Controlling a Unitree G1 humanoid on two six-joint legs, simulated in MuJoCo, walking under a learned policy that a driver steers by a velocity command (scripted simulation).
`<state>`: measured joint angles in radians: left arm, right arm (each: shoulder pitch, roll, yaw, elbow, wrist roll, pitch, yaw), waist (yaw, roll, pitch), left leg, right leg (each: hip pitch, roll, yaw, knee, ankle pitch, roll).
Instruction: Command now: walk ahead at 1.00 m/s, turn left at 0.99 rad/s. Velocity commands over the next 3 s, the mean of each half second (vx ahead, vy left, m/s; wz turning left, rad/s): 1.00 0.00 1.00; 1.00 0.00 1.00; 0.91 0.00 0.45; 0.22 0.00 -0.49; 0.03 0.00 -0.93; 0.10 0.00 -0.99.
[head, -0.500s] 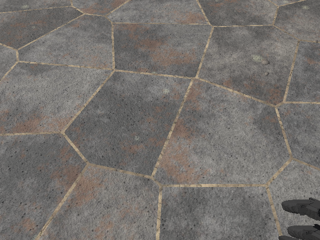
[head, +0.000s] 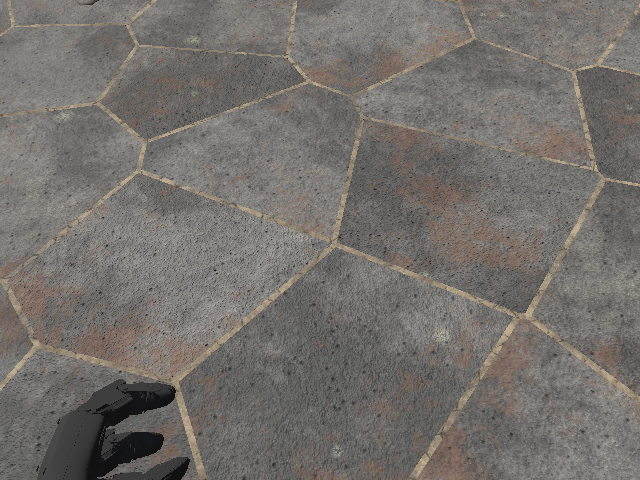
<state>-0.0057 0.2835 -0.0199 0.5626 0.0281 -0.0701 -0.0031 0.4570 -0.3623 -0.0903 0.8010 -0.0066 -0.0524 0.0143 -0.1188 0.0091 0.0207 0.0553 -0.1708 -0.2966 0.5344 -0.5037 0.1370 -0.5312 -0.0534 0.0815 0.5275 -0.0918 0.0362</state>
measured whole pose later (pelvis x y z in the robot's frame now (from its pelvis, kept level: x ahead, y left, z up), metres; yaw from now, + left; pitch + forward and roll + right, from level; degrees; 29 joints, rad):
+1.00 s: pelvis +0.82 +0.26 +0.01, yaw +58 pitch +1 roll -2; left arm 0.21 0.30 0.04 0.69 0.05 -0.05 0.02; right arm 0.26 -0.39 -0.07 0.75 -0.03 -0.03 0.03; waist -0.02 0.04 0.03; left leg -0.41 -0.06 -0.05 1.31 -0.32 0.12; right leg -0.32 -0.03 -0.07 0.56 -0.26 0.03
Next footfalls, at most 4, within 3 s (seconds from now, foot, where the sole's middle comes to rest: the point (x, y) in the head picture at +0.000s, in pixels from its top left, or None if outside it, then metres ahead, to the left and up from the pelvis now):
0.46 left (256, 451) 0.54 0.11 -0.75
0.86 right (200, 279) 0.98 0.23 -0.75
1.30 left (7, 301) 0.98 0.69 -0.75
1.70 right None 1.21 0.98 -0.75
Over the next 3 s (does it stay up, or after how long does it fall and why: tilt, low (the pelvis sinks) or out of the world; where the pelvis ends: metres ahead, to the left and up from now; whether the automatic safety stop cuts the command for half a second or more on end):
stays up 1.11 0.95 0.03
